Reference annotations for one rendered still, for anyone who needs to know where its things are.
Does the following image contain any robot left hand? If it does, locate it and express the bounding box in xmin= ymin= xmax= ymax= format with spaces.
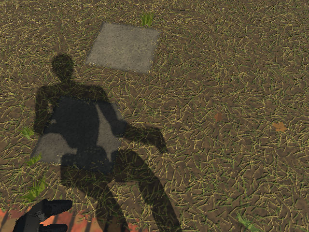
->
xmin=13 ymin=199 xmax=72 ymax=232

